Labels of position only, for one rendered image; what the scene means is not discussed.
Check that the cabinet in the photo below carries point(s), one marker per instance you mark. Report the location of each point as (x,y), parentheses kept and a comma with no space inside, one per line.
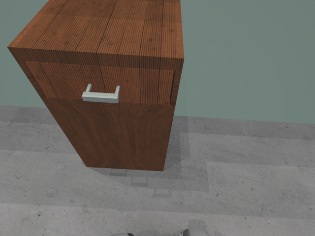
(144,34)

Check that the drawer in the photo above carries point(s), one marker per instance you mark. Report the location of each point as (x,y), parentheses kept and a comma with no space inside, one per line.
(60,80)

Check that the handle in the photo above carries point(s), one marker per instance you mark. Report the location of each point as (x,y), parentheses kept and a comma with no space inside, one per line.
(101,97)

